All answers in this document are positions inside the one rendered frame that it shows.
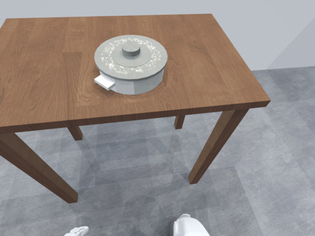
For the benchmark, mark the pot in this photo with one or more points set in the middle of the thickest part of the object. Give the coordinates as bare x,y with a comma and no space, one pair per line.
129,88

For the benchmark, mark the left robot hand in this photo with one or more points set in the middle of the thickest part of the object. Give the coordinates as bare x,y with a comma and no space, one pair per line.
81,231

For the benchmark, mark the right robot shin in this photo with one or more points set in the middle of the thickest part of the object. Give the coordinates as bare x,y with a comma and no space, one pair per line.
184,215

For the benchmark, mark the robot right thigh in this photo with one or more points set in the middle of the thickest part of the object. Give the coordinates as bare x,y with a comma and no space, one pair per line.
187,226

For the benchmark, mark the knob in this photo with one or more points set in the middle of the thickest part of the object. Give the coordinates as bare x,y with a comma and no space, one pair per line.
131,48

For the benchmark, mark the table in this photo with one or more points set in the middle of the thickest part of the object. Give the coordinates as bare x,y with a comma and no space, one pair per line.
47,72

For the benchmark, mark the lid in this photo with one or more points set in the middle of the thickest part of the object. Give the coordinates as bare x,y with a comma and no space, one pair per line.
111,61

